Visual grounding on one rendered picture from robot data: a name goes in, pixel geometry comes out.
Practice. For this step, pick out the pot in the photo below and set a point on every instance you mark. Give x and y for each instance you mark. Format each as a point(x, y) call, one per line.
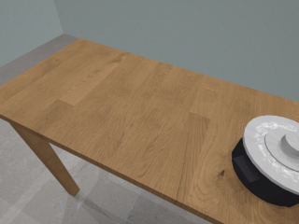
point(257, 183)

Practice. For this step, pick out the table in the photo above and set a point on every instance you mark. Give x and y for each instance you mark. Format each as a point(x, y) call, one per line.
point(168, 130)

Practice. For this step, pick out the lid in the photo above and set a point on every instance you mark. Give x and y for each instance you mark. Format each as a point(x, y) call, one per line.
point(262, 142)

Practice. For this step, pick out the knob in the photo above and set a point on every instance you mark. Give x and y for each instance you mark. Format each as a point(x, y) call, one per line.
point(290, 142)

